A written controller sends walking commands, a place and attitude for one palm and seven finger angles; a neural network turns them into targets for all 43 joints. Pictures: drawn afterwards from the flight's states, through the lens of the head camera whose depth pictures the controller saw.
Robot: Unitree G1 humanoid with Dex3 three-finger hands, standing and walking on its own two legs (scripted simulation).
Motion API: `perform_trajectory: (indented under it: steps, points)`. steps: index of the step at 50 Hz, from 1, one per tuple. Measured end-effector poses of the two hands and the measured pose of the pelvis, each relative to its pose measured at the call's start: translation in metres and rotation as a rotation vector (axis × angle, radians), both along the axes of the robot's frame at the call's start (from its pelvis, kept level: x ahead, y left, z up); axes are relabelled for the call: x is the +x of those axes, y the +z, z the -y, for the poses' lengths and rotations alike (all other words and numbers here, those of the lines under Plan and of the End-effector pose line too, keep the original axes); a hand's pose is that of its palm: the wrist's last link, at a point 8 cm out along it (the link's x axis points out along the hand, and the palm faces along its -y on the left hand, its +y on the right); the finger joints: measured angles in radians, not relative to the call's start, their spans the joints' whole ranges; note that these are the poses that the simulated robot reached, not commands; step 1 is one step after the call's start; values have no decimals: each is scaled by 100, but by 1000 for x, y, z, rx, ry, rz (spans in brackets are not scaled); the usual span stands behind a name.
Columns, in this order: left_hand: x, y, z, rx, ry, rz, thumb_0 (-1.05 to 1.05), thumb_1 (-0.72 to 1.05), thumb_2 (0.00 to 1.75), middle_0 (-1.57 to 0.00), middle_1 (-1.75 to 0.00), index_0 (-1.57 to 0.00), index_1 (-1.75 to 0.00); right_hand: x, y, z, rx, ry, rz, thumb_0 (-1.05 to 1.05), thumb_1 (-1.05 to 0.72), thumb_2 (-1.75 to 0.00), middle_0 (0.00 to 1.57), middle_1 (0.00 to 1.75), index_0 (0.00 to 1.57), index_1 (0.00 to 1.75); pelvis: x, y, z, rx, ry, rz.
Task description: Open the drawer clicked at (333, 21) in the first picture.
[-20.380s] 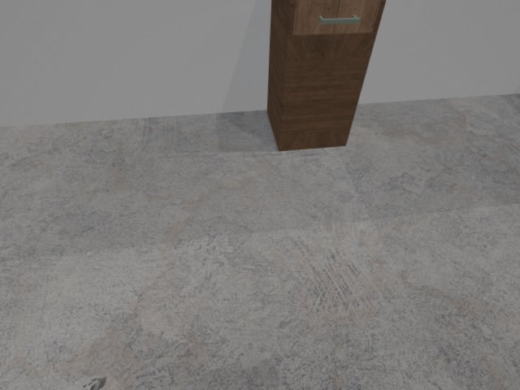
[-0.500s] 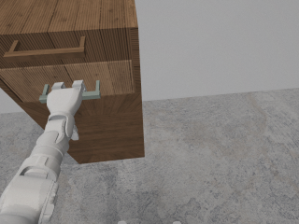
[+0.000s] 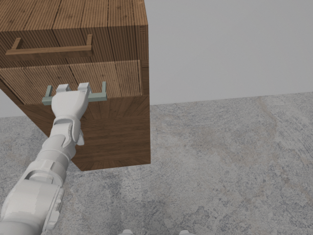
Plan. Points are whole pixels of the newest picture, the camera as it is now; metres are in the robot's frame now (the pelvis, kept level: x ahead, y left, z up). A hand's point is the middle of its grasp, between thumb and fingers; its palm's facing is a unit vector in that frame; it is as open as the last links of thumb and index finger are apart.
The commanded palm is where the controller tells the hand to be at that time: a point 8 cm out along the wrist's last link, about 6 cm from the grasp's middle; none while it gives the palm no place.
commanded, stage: lower the fingers behind the handle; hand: left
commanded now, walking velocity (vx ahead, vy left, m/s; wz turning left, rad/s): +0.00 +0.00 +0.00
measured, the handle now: (76, 93) +0.51 +0.23 +0.03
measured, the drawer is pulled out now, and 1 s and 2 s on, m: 0.00 0.00 0.12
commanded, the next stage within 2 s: close the thumb around the handle in 0.08 s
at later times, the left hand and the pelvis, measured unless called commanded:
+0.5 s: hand (78, 114) +0.45 +0.22 +0.01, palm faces -0.04 -0.02 -1.00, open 10.9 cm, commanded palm +0.42 +0.22 +0.06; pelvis +0.00 +0.00 +0.00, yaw +0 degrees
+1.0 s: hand (78, 114) +0.44 +0.22 +0.01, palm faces -0.04 -0.03 -1.00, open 5.4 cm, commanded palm +0.41 +0.21 +0.06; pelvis +0.01 -0.01 +0.00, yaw +0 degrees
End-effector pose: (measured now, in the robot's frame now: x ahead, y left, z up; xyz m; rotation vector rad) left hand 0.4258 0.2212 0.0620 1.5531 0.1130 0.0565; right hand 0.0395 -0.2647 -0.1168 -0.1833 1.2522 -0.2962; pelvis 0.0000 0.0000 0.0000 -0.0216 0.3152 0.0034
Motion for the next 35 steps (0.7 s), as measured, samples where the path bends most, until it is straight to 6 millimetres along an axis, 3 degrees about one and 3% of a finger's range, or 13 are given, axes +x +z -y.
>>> perform_trajectory:
  steps: [16,23,35]
  points:
    - [2,0,-1,-1,-5,-9,0,-41,33,-29,-121,-32,-121,-9,-1,2,-4,-7,-25,1,-91,-89,20,30,20,30,1,0,2,0,-1,-6]
    - [3,0,-1,-6,1,-4,0,-14,45,-31,-124,-34,-124,-5,-1,4,-2,-7,-24,1,-91,-89,20,30,20,30,3,0,3,1,-2,-9]
    - [1,2,3,0,6,-3,0,48,72,-35,-131,-38,-131,9,-2,4,11,6,1,1,-91,-89,20,30,20,30,7,1,5,3,2,-1]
